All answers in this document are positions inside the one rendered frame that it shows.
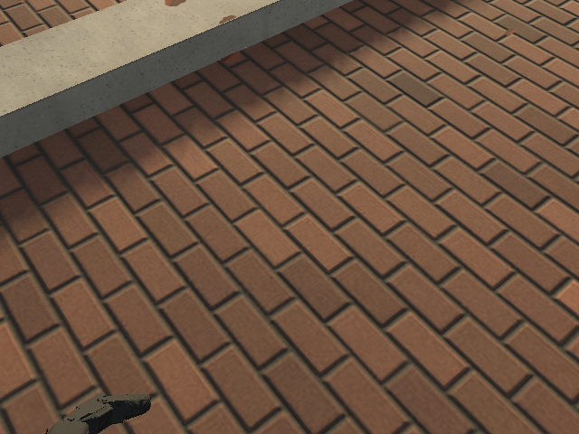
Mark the robot left hand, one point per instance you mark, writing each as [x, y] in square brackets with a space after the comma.
[99, 412]

